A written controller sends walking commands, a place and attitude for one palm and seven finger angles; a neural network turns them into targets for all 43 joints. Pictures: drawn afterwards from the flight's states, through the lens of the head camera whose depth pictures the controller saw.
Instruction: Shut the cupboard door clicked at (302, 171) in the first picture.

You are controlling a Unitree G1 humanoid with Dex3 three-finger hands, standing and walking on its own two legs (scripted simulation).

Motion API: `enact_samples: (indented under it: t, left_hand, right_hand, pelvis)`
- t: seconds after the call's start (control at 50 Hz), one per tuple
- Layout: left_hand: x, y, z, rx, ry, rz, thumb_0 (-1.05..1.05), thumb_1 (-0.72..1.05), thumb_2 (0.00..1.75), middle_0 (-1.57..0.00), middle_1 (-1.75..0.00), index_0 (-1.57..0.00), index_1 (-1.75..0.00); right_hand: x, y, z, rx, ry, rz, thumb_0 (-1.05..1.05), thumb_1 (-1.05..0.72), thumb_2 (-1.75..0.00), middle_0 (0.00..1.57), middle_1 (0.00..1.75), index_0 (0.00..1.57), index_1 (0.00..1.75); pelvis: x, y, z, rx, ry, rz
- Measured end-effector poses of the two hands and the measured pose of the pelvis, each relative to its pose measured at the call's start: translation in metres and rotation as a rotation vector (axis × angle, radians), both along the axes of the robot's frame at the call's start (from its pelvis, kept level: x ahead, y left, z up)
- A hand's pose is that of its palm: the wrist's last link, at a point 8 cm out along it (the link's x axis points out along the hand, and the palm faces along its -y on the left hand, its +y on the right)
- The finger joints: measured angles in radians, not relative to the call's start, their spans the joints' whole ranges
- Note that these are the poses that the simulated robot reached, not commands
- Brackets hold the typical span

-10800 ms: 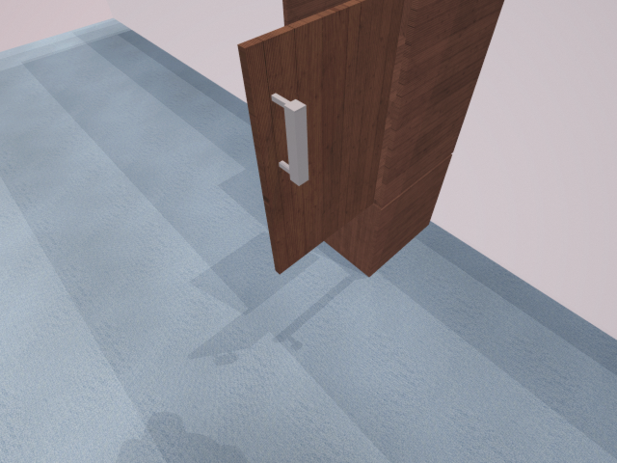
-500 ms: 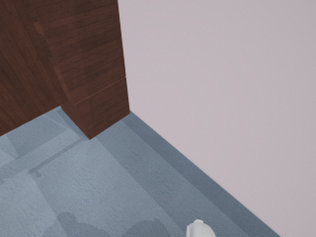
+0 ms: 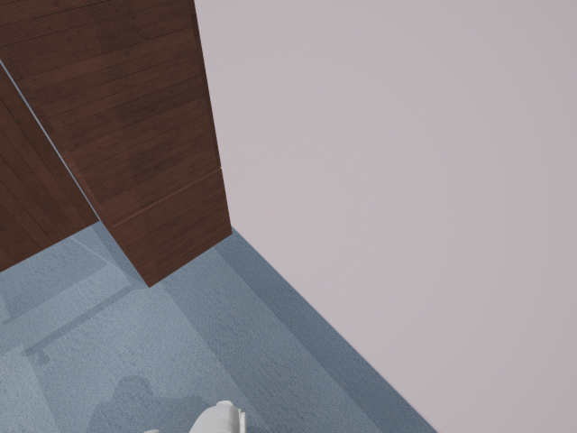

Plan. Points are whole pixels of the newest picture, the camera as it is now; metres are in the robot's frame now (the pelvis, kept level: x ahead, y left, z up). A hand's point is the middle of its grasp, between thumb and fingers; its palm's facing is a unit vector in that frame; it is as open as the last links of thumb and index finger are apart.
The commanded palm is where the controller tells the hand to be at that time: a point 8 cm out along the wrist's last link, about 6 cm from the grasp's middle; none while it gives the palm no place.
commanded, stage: turn to face it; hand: left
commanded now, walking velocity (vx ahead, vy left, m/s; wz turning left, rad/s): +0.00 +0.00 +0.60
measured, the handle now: out of the picture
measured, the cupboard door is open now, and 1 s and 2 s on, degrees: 90 90 90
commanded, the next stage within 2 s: take the last steps up to it in 1.00 s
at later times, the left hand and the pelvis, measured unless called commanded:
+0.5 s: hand out of the picture +0.09 +0.26 -0.17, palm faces +0.27 -0.93 -0.25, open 7.4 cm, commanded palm none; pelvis +0.06 +0.03 +0.00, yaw +14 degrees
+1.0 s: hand out of the picture +0.01 +0.18 -0.17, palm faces +0.55 -0.81 -0.22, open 7.4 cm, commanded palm none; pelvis +0.09 +0.00 -0.01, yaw +33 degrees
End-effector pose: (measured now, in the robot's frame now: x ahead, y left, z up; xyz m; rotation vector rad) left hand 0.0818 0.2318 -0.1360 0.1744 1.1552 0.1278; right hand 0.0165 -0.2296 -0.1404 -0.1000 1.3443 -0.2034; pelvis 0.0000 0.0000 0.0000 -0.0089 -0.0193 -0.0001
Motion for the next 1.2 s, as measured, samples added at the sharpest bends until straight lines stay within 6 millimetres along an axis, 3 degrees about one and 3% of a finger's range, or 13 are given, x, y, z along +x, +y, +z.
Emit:
enact_samples:
  t: [0.14, 0.18, 0.24, 0.38, 0.5, 0.66, 0.76, 0.84, 0.94, 1.06, 1.12, 1.2]
  left_hand:
    - [-0.029, 0.034, -0.032, -0.033, 0.119, 0.130, -0.01, 0.92, 0.89, -0.20, -0.30, -0.20, -0.29]
    - [-0.035, 0.046, -0.041, -0.033, 0.159, 0.159, -0.01, 0.92, 0.89, -0.20, -0.30, -0.20, -0.29]
    - [-0.035, 0.060, -0.039, -0.017, 0.178, 0.189, 0.00, 0.91, 0.89, -0.20, -0.30, -0.20, -0.29]
    - [-0.019, 0.079, -0.015, 0.016, 0.108, 0.247, 0.00, 0.91, 0.89, -0.20, -0.30, -0.19, -0.29]
    - [-0.010, 0.076, -0.003, 0.044, 0.073, 0.285, 0.00, 0.91, 0.90, -0.20, -0.30, -0.19, -0.29]
    - [0.000, 0.046, 0.007, 0.083, 0.002, 0.348, 0.00, 0.90, 0.90, -0.20, -0.30, -0.19, -0.29]
    - [-0.022, 0.020, 0.015, 0.089, 0.023, 0.423, 0.00, 0.90, 0.89, -0.20, -0.30, -0.20, -0.29]
    - [-0.040, 0.003, 0.015, 0.060, 0.046, 0.487, 0.00, 0.90, 0.89, -0.20, -0.30, -0.20, -0.29]
    - [-0.072, -0.014, 0.005, 0.010, 0.093, 0.564, 0.00, 0.90, 0.89, -0.20, -0.30, -0.20, -0.30]
    - [-0.130, -0.015, -0.024, -0.056, 0.195, 0.663, 0.00, 0.90, 0.89, -0.20, -0.30, -0.20, -0.30]
    - [-0.148, -0.009, -0.028, -0.056, 0.242, 0.697, 0.00, 0.90, 0.89, -0.20, -0.30, -0.20, -0.29]
    - [-0.151, 0.000, -0.019, -0.041, 0.228, 0.721, 0.00, 0.91, 0.89, -0.20, -0.30, -0.19, -0.29]
  right_hand:
    - [0.127, 0.005, 0.011, -0.095, -0.171, 0.174, 0.01, -0.92, -0.90, 0.19, 0.30, 0.19, 0.29]
    - [0.152, 0.011, 0.011, -0.121, -0.220, 0.209, 0.00, -0.92, -0.90, 0.19, 0.30, 0.19, 0.29]
    - [0.173, 0.021, 0.017, -0.136, -0.239, 0.254, 0.00, -0.92, -0.90, 0.19, 0.30, 0.19, 0.29]
    - [0.185, 0.042, 0.021, -0.105, -0.183, 0.328, 0.00, -0.91, -0.90, 0.20, 0.30, 0.20, 0.29]
    - [0.181, 0.045, 0.014, -0.054, -0.128, 0.346, 0.00, -0.91, -0.90, 0.20, 0.30, 0.20, 0.30]
    - [0.179, 0.014, -0.009, -0.014, -0.039, 0.375, 0.00, -0.91, -0.90, 0.20, 0.30, 0.20, 0.30]
    - [0.199, -0.004, -0.011, -0.015, -0.008, 0.434, 0.01, -0.91, -0.90, 0.20, 0.30, 0.20, 0.30]
    - [0.223, -0.004, -0.002, -0.033, -0.010, 0.496, 0.01, -0.91, -0.90, 0.20, 0.30, 0.20, 0.29]
    - [0.261, 0.021, 0.005, -0.052, -0.052, 0.599, 0.01, -0.91, -0.90, 0.19, 0.30, 0.19, 0.29]
    - [0.305, 0.085, 0.008, -0.051, -0.202, 0.724, 0.01, -0.91, -0.90, 0.19, 0.30, 0.19, 0.29]
    - [0.310, 0.110, 0.014, -0.038, -0.252, 0.769, 0.00, -0.91, -0.90, 0.19, 0.30, 0.19, 0.29]
    - [0.303, 0.129, 0.018, -0.009, -0.264, 0.802, 0.00, -0.91, -0.90, 0.20, 0.30, 0.20, 0.29]
  pelvis:
    - [0.039, 0.027, -0.017, -0.014, -0.003, 0.066]
    - [0.044, 0.036, -0.025, -0.014, 0.005, 0.089]
    - [0.048, 0.042, -0.023, -0.012, 0.013, 0.111]
    - [0.055, 0.045, -0.008, -0.032, 0.043, 0.184]
    - [0.064, 0.035, -0.004, -0.040, 0.049, 0.249]
    - [0.074, 0.001, -0.011, -0.009, 0.051, 0.353]
    - [0.079, -0.011, -0.006, 0.007, 0.032, 0.435]
    - [0.086, -0.014, -0.001, 0.025, 0.029, 0.492]
    - [0.088, -0.008, -0.001, 0.040, 0.029, 0.545]
    - [0.082, 0.014, -0.018, 0.019, 0.024, 0.591]
    - [0.078, 0.016, -0.017, 0.024, 0.016, 0.598]
    - [0.075, 0.018, -0.010, 0.008, 0.009, 0.616]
